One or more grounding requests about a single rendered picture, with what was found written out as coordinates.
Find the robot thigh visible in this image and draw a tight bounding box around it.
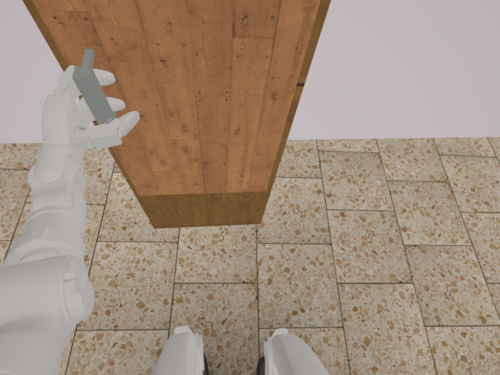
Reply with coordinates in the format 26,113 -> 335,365
152,332 -> 205,375
263,334 -> 330,375

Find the cupboard door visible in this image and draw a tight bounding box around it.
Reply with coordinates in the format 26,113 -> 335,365
31,0 -> 320,195

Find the left robot upper arm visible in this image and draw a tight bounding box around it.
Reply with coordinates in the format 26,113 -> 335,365
0,255 -> 95,375

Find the robot left hand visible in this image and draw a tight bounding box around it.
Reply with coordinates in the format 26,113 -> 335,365
41,65 -> 140,158

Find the robot left thigh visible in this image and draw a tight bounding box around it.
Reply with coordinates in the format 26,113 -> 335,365
152,332 -> 205,375

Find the robot right thigh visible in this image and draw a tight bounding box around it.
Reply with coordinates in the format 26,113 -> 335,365
263,334 -> 330,375

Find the handle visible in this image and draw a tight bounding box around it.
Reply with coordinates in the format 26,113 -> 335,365
72,49 -> 118,130

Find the left robot forearm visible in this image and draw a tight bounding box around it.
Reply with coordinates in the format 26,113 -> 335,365
0,145 -> 87,268

